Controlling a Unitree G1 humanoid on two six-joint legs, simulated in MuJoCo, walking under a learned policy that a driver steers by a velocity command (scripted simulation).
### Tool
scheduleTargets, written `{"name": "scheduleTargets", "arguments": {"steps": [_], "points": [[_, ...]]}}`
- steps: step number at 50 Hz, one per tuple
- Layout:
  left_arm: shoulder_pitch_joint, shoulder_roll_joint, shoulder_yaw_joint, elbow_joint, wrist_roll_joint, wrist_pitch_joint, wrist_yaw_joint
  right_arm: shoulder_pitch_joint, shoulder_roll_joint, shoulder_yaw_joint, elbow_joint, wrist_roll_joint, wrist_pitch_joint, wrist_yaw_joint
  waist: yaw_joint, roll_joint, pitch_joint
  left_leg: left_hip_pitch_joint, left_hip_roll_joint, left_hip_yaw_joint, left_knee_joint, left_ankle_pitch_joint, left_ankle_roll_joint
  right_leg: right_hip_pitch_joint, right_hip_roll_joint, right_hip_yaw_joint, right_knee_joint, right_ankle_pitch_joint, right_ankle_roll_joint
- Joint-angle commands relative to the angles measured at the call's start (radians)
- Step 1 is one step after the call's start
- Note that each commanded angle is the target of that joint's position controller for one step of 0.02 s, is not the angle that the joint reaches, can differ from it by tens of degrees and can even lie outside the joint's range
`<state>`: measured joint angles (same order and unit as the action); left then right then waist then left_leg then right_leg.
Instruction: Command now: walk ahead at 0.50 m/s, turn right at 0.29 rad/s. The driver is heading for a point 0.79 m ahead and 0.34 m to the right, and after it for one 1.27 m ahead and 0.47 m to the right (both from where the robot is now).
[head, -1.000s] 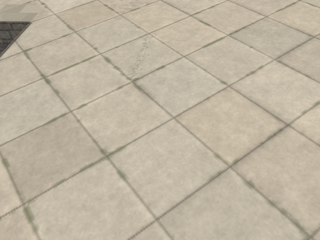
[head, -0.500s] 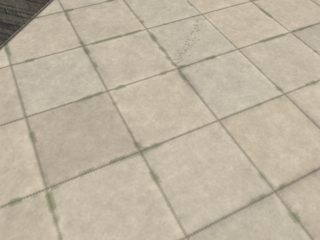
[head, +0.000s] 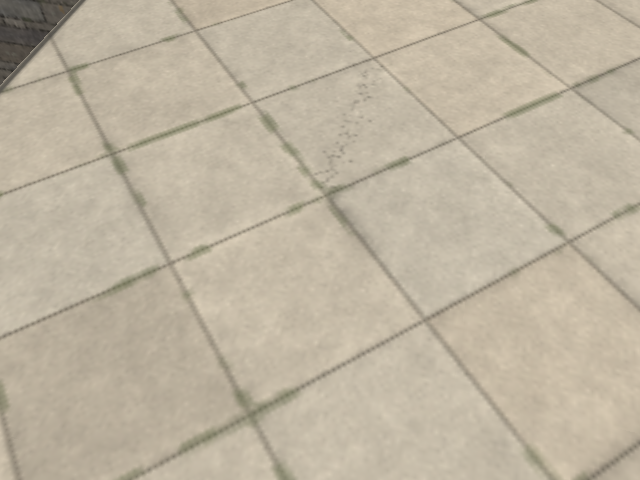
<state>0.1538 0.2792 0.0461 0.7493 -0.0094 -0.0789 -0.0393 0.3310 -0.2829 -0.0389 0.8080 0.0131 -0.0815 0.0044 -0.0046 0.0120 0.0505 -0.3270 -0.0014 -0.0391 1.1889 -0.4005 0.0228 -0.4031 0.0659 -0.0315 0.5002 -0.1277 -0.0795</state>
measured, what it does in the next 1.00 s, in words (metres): walks ahead, turning right: left foot, then right foot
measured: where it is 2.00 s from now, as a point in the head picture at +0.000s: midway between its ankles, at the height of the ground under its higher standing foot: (518, 287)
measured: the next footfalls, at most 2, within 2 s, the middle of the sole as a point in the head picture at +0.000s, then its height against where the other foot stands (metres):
left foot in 0.34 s outside the picture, level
right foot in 0.86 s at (436, 430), level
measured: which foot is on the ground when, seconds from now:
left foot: up 0.00-0.32, down 0.34-0.86, up 0.88-1.00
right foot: down 0.00-0.34, up 0.36-0.84, down 0.86-1.00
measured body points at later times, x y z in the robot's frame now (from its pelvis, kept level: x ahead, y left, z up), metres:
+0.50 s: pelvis +0.28 +0.05 +0.01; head +0.30 +0.06 +0.46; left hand +0.44 +0.30 -0.11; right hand +0.34 -0.25 -0.08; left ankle +0.33 +0.15 -0.73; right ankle +0.19 -0.08 -0.64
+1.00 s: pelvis +0.50 -0.10 +0.00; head +0.53 -0.14 +0.45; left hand +0.78 +0.05 -0.09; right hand +0.45 -0.40 -0.11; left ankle +0.53 +0.08 -0.64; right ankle +0.51 -0.19 -0.73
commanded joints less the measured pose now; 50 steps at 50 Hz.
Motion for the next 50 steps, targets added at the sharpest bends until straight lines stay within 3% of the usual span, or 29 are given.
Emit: {"name": "scheduleTargets", "arguments": {"steps": [1,4,8,12,14,16,17,18,19,20,21,22,23,25,29,33,38,40,41,42,43,44,45,46,47,48,50], "points": [[0.053,0.109,0.029,-0.054,0.018,-0.006,0.012,-0.044,-0.118,-0.031,-0.111,-0.015,-0.034,-0.004,0.004,-0.04,-0.085,-0.287,0.105,-0.055,-0.035,0.076,-0.009,0.272,-0.268,0.42,-0.287,0.041,-0.208],[0.051,0.137,0.04,-0.053,0.002,-0.012,0.021,-0.043,-0.082,-0.021,-0.121,-0.026,-0.009,-0.012,-0.024,-0.068,-0.06,-0.233,0.107,-0.026,-0.189,0.115,-0.056,0.135,-0.236,0.327,-0.337,0.095,-0.225],[0.107,0.178,0.058,-0.04,-0.01,-0.004,0.041,-0.221,-0.055,-0.005,-0.167,-0.024,-0.014,-0.01,0.037,-0.071,-0.026,-0.163,0.062,-0.013,-0.503,0.404,-0.086,0.061,-0.171,0.243,-0.326,0.048,-0.164],[0.186,0.184,0.063,-0.023,-0.024,0.014,0.048,-0.311,-0.084,-0.015,-0.195,-0.004,-0.027,0.004,0.069,-0.086,-0.043,-0.106,0.026,-0.041,-0.647,0.465,-0.089,0.131,-0.198,0.317,-0.248,-0.048,-0.133],[0.192,0.179,0.064,-0.025,-0.02,0.022,0.051,-0.303,-0.113,-0.028,-0.197,0.0,-0.035,0.008,0.051,-0.101,-0.053,-0.067,0.025,-0.054,-0.682,0.4,-0.069,0.176,-0.218,0.378,-0.182,-0.097,-0.11],[0.184,0.149,0.057,-0.033,-0.011,0.03,0.052,-0.205,-0.134,-0.045,-0.17,0.001,-0.043,0.007,-0.009,-0.116,-0.081,0.077,0.025,-0.031,-0.729,0.325,-0.029,0.161,-0.186,0.395,-0.075,-0.11,-0.074],[0.187,0.095,0.038,-0.043,-0.005,0.028,0.049,-0.096,-0.17,-0.06,-0.155,-0.011,-0.048,0.0,-0.063,-0.078,-0.157,0.249,0.103,-0.092,-0.739,0.274,0.017,0.102,-0.129,0.346,0.098,-0.134,-0.037],[0.261,0.011,0.013,-0.054,0.017,0.021,0.045,0.03,-0.235,-0.075,-0.145,-0.019,-0.042,-0.006,-0.074,0.134,-0.3,0.519,0.316,-0.315,-0.724,0.221,0.093,-0.074,-0.03,0.221,0.428,-0.418,0.018],[0.322,0.034,0.011,-0.098,-0.027,0.01,0.045,0.086,-0.282,-0.089,-0.108,-0.02,-0.025,0.005,-0.042,0.4,-0.335,0.636,0.46,-0.772,-0.882,-0.128,0.212,-0.37,-0.001,0.156,0.687,-0.505,0.042],[0.262,0.139,0.037,-0.076,-0.04,0.014,0.052,0.038,-0.19,-0.069,-0.129,-0.015,-0.025,0.008,-0.071,0.204,-0.22,0.549,0.408,-0.715,-0.927,-0.258,0.182,-0.428,-0.063,0.203,0.789,-0.402,0.054],[0.174,0.165,0.046,-0.093,-0.032,0.021,0.053,-0.012,-0.147,-0.055,-0.132,-0.014,-0.023,0.005,-0.076,0.128,-0.128,0.452,0.368,-0.539,-0.922,-0.131,0.145,-0.436,-0.088,0.174,0.798,-0.31,0.058],[0.151,0.15,0.047,-0.093,-0.02,0.028,0.052,-0.06,-0.117,-0.043,-0.136,-0.023,-0.023,0.007,-0.055,0.074,-0.09,0.361,0.319,-0.409,-0.929,0.038,0.132,-0.389,-0.121,0.171,0.77,-0.237,0.068],[0.138,0.135,0.049,-0.103,-0.015,0.032,0.048,-0.093,-0.094,-0.038,-0.127,-0.027,-0.022,0.005,-0.034,0.094,-0.061,0.304,0.285,-0.321,-0.943,0.142,0.131,-0.362,-0.146,0.172,0.724,-0.192,0.073],[0.138,0.101,0.048,-0.11,-0.023,0.044,0.038,-0.105,-0.081,-0.037,-0.112,-0.026,-0.028,0.001,-0.018,0.128,-0.048,0.247,0.246,-0.19,-0.982,0.257,0.125,-0.304,-0.168,0.145,0.681,-0.151,0.081],[0.062,0.06,0.035,-0.158,-0.014,0.055,0.03,-0.076,-0.124,-0.056,-0.075,-0.02,-0.032,-0.005,-0.026,0.071,-0.027,0.265,0.27,-0.066,-1.021,0.423,0.16,-0.354,-0.18,0.129,0.538,-0.068,0.101],[-0.036,0.042,0.022,-0.189,-0.014,0.047,0.007,-0.071,-0.158,-0.064,-0.051,-0.015,-0.019,-0.012,-0.055,0.057,-0.004,0.282,0.256,0.067,-1.032,0.466,0.141,-0.307,-0.172,0.077,0.316,0.105,0.088],[-0.144,0.054,0.023,-0.242,-0.017,0.047,-0.02,-0.026,-0.201,-0.077,-0.014,0.008,0.003,-0.014,-0.071,0.051,0.034,0.372,0.286,0.159,-0.991,0.571,0.106,-0.257,-0.142,0.006,0.16,0.069,0.034],[-0.109,0.088,0.04,-0.248,-0.01,0.052,-0.022,-0.031,-0.233,-0.088,-0.013,0.017,0.014,-0.018,-0.029,0.079,-0.009,0.405,0.285,0.202,-0.871,0.887,0.086,-0.148,-0.084,-0.049,0.14,-0.027,-0.008],[-0.031,0.119,0.058,-0.233,-0.008,0.057,-0.02,-0.035,-0.248,-0.092,-0.014,0.021,0.022,-0.021,0.022,0.086,-0.062,0.403,0.276,0.223,-0.741,1.039,0.075,-0.034,-0.042,-0.075,0.128,-0.062,-0.035],[0.128,0.163,0.086,-0.191,-0.011,0.061,-0.011,-0.047,-0.24,-0.088,-0.019,0.025,0.026,-0.025,0.112,0.065,-0.143,0.326,0.244,0.254,-0.539,1.061,0.048,0.193,0.001,-0.084,0.068,-0.004,-0.073],[0.297,0.234,0.118,-0.149,-0.016,0.073,0.01,-0.03,-0.195,-0.07,-0.034,0.0,0.022,-0.027,0.18,-0.029,-0.232,0.079,0.204,0.251,-0.239,0.764,0.005,0.507,-0.076,0.074,0.056,0.008,-0.124],[0.243,0.349,0.125,-0.163,-0.023,0.063,0.016,0.06,-0.048,-0.022,-0.099,-0.041,-0.002,-0.013,0.038,-0.307,-0.313,-0.358,-0.003,0.162,0.112,-0.175,-0.052,0.788,-0.341,0.664,-0.052,-0.173,-0.305],[0.279,0.267,0.101,-0.193,-0.017,0.045,0.01,-0.041,-0.135,-0.032,-0.107,-0.007,-0.038,0.001,0.125,-0.189,-0.432,-0.452,-0.008,-0.059,0.211,-0.195,-0.038,0.819,-0.395,0.87,-0.193,-0.309,-0.334],[0.245,0.215,0.084,-0.176,-0.008,0.029,0.006,-0.134,-0.178,-0.044,-0.138,0.028,-0.055,0.007,0.127,-0.134,-0.277,-0.523,0.033,-0.056,0.188,-0.09,-0.021,0.718,-0.368,0.731,-0.213,-0.232,-0.282],[0.189,0.193,0.076,-0.176,-0.01,0.021,0.006,-0.145,-0.163,-0.037,-0.137,0.017,-0.063,0.002,0.081,-0.058,-0.188,-0.484,0.074,-0.051,0.101,-0.001,-0.012,0.57,-0.323,0.607,-0.21,-0.122,-0.25],[0.122,0.167,0.067,-0.185,-0.006,0.02,0.009,-0.14,-0.162,-0.041,-0.124,-0.009,-0.064,-0.006,0.037,-0.026,-0.139,-0.417,0.102,-0.051,0.017,0.048,-0.021,0.44,-0.283,0.516,-0.213,-0.006,-0.224],[0.068,0.144,0.057,-0.202,0.009,0.018,0.015,-0.107,-0.164,-0.048,-0.116,-0.022,-0.041,-0.004,-0.014,-0.058,-0.116,-0.311,0.121,-0.054,-0.059,0.101,-0.039,0.3,-0.243,0.443,-0.251,0.125,-0.219]]}}
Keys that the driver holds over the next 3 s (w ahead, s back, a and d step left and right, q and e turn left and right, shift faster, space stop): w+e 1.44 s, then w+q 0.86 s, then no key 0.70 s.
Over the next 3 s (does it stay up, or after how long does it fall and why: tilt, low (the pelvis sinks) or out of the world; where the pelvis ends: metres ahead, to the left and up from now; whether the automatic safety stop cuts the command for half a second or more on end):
stays up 1.21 -0.66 0.00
